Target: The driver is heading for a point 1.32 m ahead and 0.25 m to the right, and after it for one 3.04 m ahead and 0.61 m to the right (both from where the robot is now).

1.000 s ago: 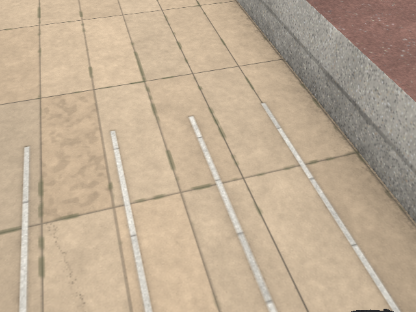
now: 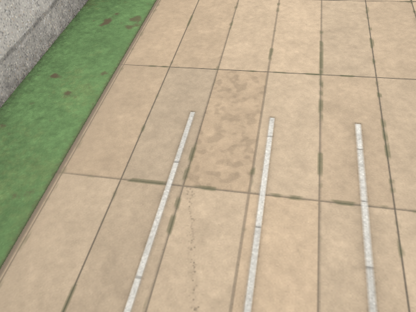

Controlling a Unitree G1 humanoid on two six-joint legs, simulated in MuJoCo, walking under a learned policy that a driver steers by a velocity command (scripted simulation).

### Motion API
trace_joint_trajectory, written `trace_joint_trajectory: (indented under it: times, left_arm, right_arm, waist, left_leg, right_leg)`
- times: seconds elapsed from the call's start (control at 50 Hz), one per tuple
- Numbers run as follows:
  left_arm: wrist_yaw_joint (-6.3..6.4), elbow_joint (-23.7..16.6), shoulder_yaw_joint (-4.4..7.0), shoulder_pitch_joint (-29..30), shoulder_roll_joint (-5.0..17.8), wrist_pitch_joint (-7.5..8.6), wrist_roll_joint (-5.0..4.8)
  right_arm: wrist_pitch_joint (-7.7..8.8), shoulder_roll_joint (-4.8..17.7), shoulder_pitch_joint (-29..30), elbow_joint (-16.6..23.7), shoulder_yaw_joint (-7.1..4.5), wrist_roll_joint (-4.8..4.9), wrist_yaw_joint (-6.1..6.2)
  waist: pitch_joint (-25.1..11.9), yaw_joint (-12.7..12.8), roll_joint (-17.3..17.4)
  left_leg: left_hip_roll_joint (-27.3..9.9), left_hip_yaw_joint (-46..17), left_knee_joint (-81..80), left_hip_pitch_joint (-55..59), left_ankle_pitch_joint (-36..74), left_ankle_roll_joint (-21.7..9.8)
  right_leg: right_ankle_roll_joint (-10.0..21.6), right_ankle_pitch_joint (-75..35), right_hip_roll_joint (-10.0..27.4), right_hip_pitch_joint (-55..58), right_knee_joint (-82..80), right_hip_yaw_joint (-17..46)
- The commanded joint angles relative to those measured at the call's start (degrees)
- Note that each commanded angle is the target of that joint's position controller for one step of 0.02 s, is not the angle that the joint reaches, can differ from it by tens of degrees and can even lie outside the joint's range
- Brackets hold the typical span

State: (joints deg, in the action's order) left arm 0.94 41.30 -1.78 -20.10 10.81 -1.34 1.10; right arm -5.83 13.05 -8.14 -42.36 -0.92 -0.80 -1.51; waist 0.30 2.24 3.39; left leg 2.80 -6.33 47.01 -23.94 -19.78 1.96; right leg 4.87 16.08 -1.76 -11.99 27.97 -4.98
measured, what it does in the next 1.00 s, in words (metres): steps on the spot: left foot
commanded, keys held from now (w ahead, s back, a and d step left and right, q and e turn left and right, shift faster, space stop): no key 0.84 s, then w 0.16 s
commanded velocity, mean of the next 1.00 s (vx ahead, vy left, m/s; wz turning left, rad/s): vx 0.02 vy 0.00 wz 0.03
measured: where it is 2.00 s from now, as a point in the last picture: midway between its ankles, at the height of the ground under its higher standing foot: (205, 303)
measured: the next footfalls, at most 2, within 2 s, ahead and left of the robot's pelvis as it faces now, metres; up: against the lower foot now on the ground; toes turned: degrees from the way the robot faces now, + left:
left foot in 0.06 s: +0.05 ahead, +0.12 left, +0.00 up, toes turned -3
left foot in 1.30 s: +0.17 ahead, +0.15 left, +0.00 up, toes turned +4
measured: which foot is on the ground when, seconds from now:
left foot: up 0.00-0.04, down 0.06-0.90, up 0.92-1.00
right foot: down 0.00-1.00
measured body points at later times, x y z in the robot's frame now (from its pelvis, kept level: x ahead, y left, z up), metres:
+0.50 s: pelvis +0.01 +0.01 +0.00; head +0.02 +0.01 +0.45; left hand +0.10 +0.26 -0.13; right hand +0.11 -0.22 -0.14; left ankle +0.01 +0.13 -0.74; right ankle -0.01 -0.07 -0.74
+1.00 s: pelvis +0.03 +0.00 +0.00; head +0.01 -0.01 +0.45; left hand +0.01 +0.24 -0.15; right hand +0.05 -0.24 -0.15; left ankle +0.02 +0.12 -0.72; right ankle -0.01 -0.07 -0.74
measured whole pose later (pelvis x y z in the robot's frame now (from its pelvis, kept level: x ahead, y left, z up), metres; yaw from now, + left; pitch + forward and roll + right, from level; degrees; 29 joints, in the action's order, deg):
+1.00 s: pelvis +0.03 +0.00 +0.00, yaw +0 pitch -2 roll +0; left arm 0.1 59.7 1.6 -20.6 11.1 -0.8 1.7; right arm -1.7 10.6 -14.2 -63.7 -1.8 -1.6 -0.1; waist -0.8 1.9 0.2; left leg 0.3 1.1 34.1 -13.4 -22.1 -3.0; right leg 5.9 16.2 -3.2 -5.2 22.4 -3.5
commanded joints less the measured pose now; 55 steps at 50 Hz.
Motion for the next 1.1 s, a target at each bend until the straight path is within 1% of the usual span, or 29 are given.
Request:
trace_joint_trajectory:
  times: [0.02, 0.04, 0.06, 0.08, 0.1, 0.12, 0.14, 0.16, 0.18, 0.2, 0.28, 0.42, 0.62, 0.64, 0.72, 0.84, 0.86, 0.88, 0.9, 0.92, 0.94, 0.96, 0.98, 1.0, 1.02, 1.04, 1.06, 1.08, 1.1]
  left_arm:
    - [-0.21, -2.2, 2.61, 0.5, 9.2, -0.55, 0.18]
    - [-0.35, -1.3, 2.70, -0.1, 9.4, -0.66, -0.23]
    - [-0.56, -0.6, 2.61, -1.7, 9.2, -0.28, -0.32]
    - [-1.12, -1.4, 2.27, -2.6, 7.8, 0.49, -0.45]
    - [-1.47, -1.4, 2.28, -3.1, 6.4, 0.68, -0.95]
    - [-1.42, -0.8, 2.57, -0.6, 8.1, 0.58, -0.16]
    - [-1.60, -0.7, 2.93, 0.9, 8.3, 0.30, 0.05]
    - [-1.90, -0.6, 2.92, 1.5, 7.7, 0.10, -0.15]
    - [-2.14, -0.6, 3.18, 2.4, 7.9, -0.22, -0.06]
    - [-2.23, -0.7, 3.05, 2.5, 7.2, -0.26, 0.02]
    - [-1.91, 0.9, 3.20, 2.9, 6.9, -0.44, 0.06]
    - [-1.60, 3.6, 3.49, 4.6, 7.0, -0.45, 0.09]
    - [-0.89, 9.1, 3.43, 5.3, 6.5, 0.30, 0.08]
    - [-0.84, 9.6, 3.22, 4.9, 6.0, 0.45, 0.13]
    - [-0.56, 11.8, 3.01, 4.5, 5.7, 0.82, 0.07]
    - [-0.28, 14.8, 2.50, 3.3, 4.6, 1.26, 0.02]
    - [-0.36, 15.4, 2.45, 2.4, 4.5, 1.29, -0.01]
    - [-0.46, 16.0, 3.12, 1.4, 6.1, 1.08, -0.10]
    - [-0.51, 16.6, 4.09, -0.1, 8.4, 0.64, -0.05]
    - [-0.58, 17.2, 4.71, -2.6, 9.5, 0.25, 0.28]
    - [-0.61, 18.0, 5.10, -5.1, 9.8, 0.03, 0.49]
    - [-0.62, 18.8, 5.19, -7.5, 9.1, 0.13, 0.79]
    - [-0.74, 19.3, 5.20, -8.6, 8.2, 0.56, 0.91]
    - [-0.70, 19.1, 5.43, -8.1, 8.3, 1.04, 0.87]
    - [-0.70, 19.2, 5.82, -7.7, 8.6, 1.44, 0.81]
    - [-0.71, 18.9, 5.97, -6.9, 8.5, 1.88, 0.70]
    - [-0.73, 18.6, 5.97, -6.2, 8.0, 2.22, 0.57]
    - [-0.74, 18.6, 5.93, -6.6, 7.3, 2.43, 0.40]
    - [-0.74, 18.7, 5.88, -7.1, 7.4, 2.71, 0.49]
  right_arm:
    - [2.08, 3.5, 2.7, 2.9, -0.42, 1.02, 0.31]
    - [2.75, 2.9, 0.5, 1.6, -0.10, 0.63, 0.70]
    - [3.43, 4.1, -1.7, 0.6, -0.26, 0.06, 1.31]
    - [4.31, 6.2, -4.1, 0.3, -0.39, -0.83, 1.78]
    - [4.16, 7.7, 1.1, -0.5, -1.04, 0.11, 1.86]
    - [4.33, 4.8, 2.2, 0.1, -0.52, 0.96, 1.36]
    - [4.59, 3.8, 1.7, -0.2, -0.13, 1.01, 1.03]
    - [4.51, 3.5, 1.2, -0.8, -0.01, 0.74, 0.97]
    - [4.53, 3.7, 0.8, -1.3, -0.08, 0.78, 1.08]
    - [4.51, 3.9, 0.4, -2.1, -0.21, 0.74, 1.15]
    - [4.45, 3.8, 0.6, -3.4, -0.33, 0.48, 1.16]
    - [4.39, 4.3, 0.0, -7.2, -0.61, 0.30, 1.37]
    - [4.50, 3.5, -1.5, -13.8, -0.78, 0.30, 1.98]
    - [4.61, 3.6, -2.2, -14.6, -0.81, 0.31, 2.14]
    - [4.76, 3.0, -2.7, -17.0, -0.79, 0.30, 2.41]
    - [4.86, 2.1, -4.1, -20.1, -0.65, 0.30, 2.64]
    - [4.83, 1.7, -4.9, -20.7, -0.57, 0.36, 2.66]
    - [4.78, 1.9, -5.1, -20.8, -0.80, 0.29, 2.65]
    - [4.62, 1.8, -4.4, -20.4, -1.00, -0.06, 2.45]
    - [4.58, 2.5, -2.7, -19.4, -1.32, -0.61, 2.12]
    - [4.68, 2.8, -0.4, -18.0, -1.53, -1.12, 1.79]
    - [4.94, 2.8, 2.1, -16.6, -1.68, -1.29, 1.46]
    - [5.29, 2.3, 3.6, -15.2, -1.72, -1.15, 1.10]
    - [5.62, 1.9, 3.7, -14.9, -1.74, -1.04, 0.75]
    - [5.92, 2.1, 3.1, -15.0, -1.93, -1.46, 0.38]
    - [5.92, 1.6, 2.0, -15.4, -1.91, -1.82, -0.01]
    - [5.97, 1.2, 1.6, -15.4, -1.92, -1.77, -0.31]
    - [5.87, 1.3, 1.6, -15.1, -2.08, -1.54, -0.54]
    - [5.86, 1.3, 1.9, -14.8, -2.09, -1.44, -0.68]
  waist:
    - [1.9, -0.3, -11.6]
    - [1.4, -1.3, -9.7]
    - [0.3, -1.8, -8.8]
    - [-3.5, -1.1, -5.4]
    - [-0.2, 2.3, 4.2]
    - [-1.3, -0.3, 3.6]
    - [-1.5, -1.3, 2.7]
    - [-2.4, -1.3, 1.8]
    - [-1.7, -1.5, 1.3]
    - [-2.4, -1.3, 1.2]
    - [-1.9, -1.3, -1.1]
    - [-0.5, -1.5, -3.1]
    - [1.1, -1.7, -3.4]
    - [1.0, -1.6, -3.1]
    - [1.9, -1.6, -3.3]
    - [2.5, -1.6, -3.5]
    - [1.3, -1.4, -3.9]
    - [1.6, -0.8, -5.5]
    - [2.7, -0.1, -8.0]
    - [5.3, 1.2, -9.5]
    - [8.6, 2.4, -9.9]
    - [10.7, 3.6, -10.1]
    - [11.7, 3.2, -9.4]
    - [11.6, 2.5, -8.6]
    - [10.6, 1.7, -8.0]
    - [9.7, 0.9, -7.7]
    - [9.4, 0.2, -7.6]
    - [8.9, -0.1, -7.3]
    - [8.8, -0.3, -7.4]
  left_leg:
    - [-0.5, 5.8, -17.6, 5.3, -2.6, -2.2]
    - [-1.2, 6.1, -25.6, 11.8, 6.5, -2.9]
    - [-4.2, 1.9, -29.1, 18.5, 12.5, -3.5]
    - [-10.6, -4.5, -27.1, 25.7, 21.1, -4.4]
    - [-11.3, -6.1, -21.4, 17.6, 33.1, -7.3]
    - [-10.5, -5.2, -22.1, 16.4, 31.4, -7.4]
    - [-10.0, -4.5, -22.6, 15.1, 28.9, -7.0]
    - [-9.3, -4.1, -23.1, 14.3, 26.9, -6.7]
    - [-8.7, -3.6, -23.1, 13.4, 25.8, -6.4]
    - [-8.3, -3.3, -23.0, 13.7, 25.3, -6.2]
    - [-8.1, -2.8, -23.4, 13.1, 24.5, -6.1]
    - [-7.7, -2.2, -25.2, 12.7, 21.7, -5.8]
    - [-7.6, -1.6, -28.4, 14.0, 18.2, -5.3]
    - [-7.7, -1.7, -28.6, 14.2, 17.8, -5.1]
    - [-7.8, -1.6, -29.4, 14.7, 17.3, -4.8]
    - [-7.9, -1.2, -29.9, 14.8, 16.8, -4.4]
    - [-7.2, -0.5, -29.5, 15.2, 13.1, -4.4]
    - [-5.0, 1.7, -26.4, 13.2, 6.9, -4.8]
    - [-2.5, 4.5, -22.0, 9.1, 0.0, -5.3]
    - [-1.2, 6.9, -17.8, 2.6, -3.9, -5.6]
    - [-1.4, 8.8, -14.8, -2.8, -5.5, -5.8]
    - [-2.7, 8.4, -10.9, -6.4, -6.3, -5.8]
    - [-4.2, 7.3, -8.9, -8.7, -5.3, -5.6]
    - [-4.9, 6.8, -8.3, -9.8, -4.0, -5.3]
    - [-5.0, 7.2, -5.3, -8.9, -2.0, -5.1]
    - [-4.6, 8.1, -3.8, -7.4, -1.4, -4.9]
    - [-4.5, 8.6, -3.8, -6.1, -0.2, -4.7]
    - [-4.3, 8.9, -3.1, -5.5, 1.3, -4.5]
    - [-4.5, 8.9, -2.9, -5.2, 2.9, -4.5]
  right_leg:
    - [6.0, -11.3, 12.4, 1.3, -8.0, 13.8]
    - [4.7, -14.5, 12.5, 0.0, -6.2, 14.1]
    - [2.8, -19.7, 12.9, -2.3, -4.4, 14.3]
    - [0.9, -18.4, 11.7, -4.4, -1.4, 12.5]
    - [-0.3, -9.3, 6.6, -3.4, -5.6, 8.4]
    - [-1.3, -5.1, 5.8, -0.7, -4.1, 7.5]
    - [-1.3, -5.3, 5.4, 0.5, -3.1, 7.2]
    - [-1.3, -6.6, 5.5, 2.5, -3.0, 7.1]
    - [-1.2, -8.2, 5.7, 2.8, -2.6, 7.1]
    - [-1.1, -9.1, 6.1, 3.4, -3.0, 7.3]
    - [-1.0, -10.1, 6.4, 4.4, -3.5, 7.5]
    - [-0.8, -11.2, 7.3, 5.8, -5.3, 8.3]
    - [-0.9, -9.9, 8.1, 6.3, -8.5, 9.3]
    - [-1.0, -9.2, 8.3, 6.4, -8.8, 9.3]
    - [-1.2, -8.1, 8.3, 5.8, -10.0, 9.7]
    - [-1.3, -7.3, 8.3, 5.6, -11.1, 10.3]
    - [-1.2, -1.6, 8.0, 6.2, -12.1, 10.6]
    - [-0.3, 7.1, 7.8, 6.7, -13.0, 11.9]
    - [1.7, 18.5, 8.8, 7.1, -14.8, 15.1]
    - [4.1, 28.2, 11.9, 7.5, -17.8, 20.0]
    - [6.3, 33.0, 15.4, 7.4, -20.3, 24.2]
    - [8.2, 33.2, 17.9, 7.0, -22.2, 27.5]
    - [9.3, 30.7, 19.3, 6.7, -23.6, 28.5]
    - [9.6, 28.1, 19.4, 7.3, -24.1, 28.0]
    - [9.6, 25.5, 19.0, 7.2, -24.2, 26.8]
    - [9.1, 22.5, 17.9, 5.7, -24.2, 24.2]
    - [8.7, 20.3, 16.7, 4.5, -23.8, 21.9]
    - [8.5, 18.9, 16.1, 3.6, -23.5, 20.5]
    - [8.5, 16.9, 15.6, 3.3, -23.1, 19.1]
